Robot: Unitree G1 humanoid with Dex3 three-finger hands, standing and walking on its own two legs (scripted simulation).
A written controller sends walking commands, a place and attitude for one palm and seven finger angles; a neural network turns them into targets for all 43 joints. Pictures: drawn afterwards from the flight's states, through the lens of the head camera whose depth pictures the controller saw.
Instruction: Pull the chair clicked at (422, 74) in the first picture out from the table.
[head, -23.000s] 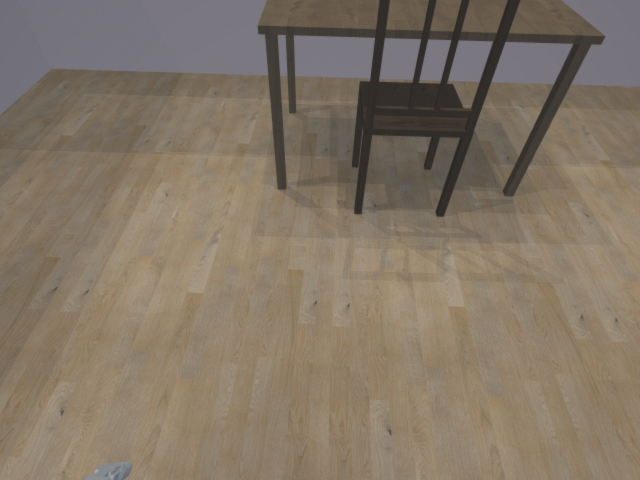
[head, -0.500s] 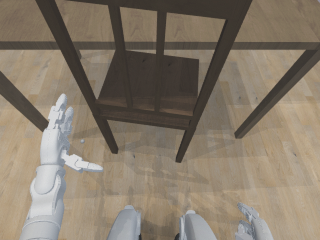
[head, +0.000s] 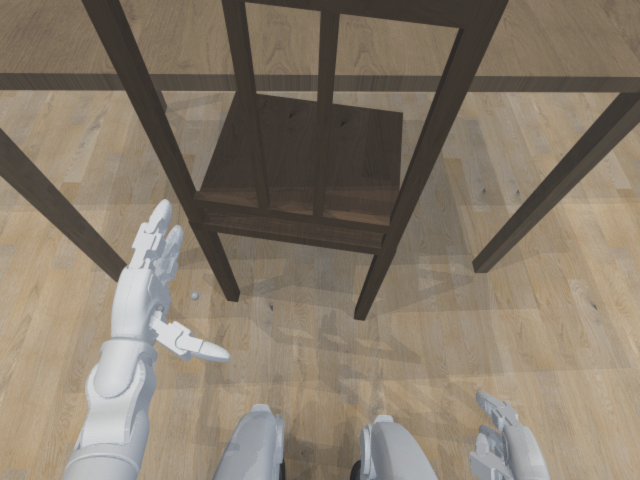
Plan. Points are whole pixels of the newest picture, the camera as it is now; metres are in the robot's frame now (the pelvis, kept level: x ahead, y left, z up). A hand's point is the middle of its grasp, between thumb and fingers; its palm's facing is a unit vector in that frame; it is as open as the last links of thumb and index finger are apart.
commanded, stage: aim the fingers beside a spindle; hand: left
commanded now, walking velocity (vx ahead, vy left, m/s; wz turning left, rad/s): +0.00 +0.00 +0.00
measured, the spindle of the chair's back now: (253, 130) +0.55 +0.11 +0.05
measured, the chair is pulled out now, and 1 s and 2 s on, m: -0.05 -0.05 -0.05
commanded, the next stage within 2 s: push the fingers through the gap in 0.88 s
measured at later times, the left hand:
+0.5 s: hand (175, 277) +0.34 +0.18 +0.03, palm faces +0.08 -0.99 -0.06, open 16.9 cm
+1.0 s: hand (183, 290) +0.33 +0.18 +0.02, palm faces +0.02 -1.00 -0.03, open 16.9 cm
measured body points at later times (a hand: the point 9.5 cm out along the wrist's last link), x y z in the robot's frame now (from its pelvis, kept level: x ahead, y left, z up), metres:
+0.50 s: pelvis +0.00 +0.00 +0.00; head +0.11 +0.01 +0.44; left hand +0.33 +0.24 +0.03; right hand +0.16 -0.25 -0.10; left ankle +0.03 +0.11 -0.63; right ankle +0.01 -0.12 -0.63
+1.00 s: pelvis +0.00 +0.00 +0.00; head +0.12 +0.01 +0.43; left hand +0.32 +0.23 +0.02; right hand +0.16 -0.25 -0.10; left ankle +0.03 +0.11 -0.63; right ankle +0.01 -0.12 -0.63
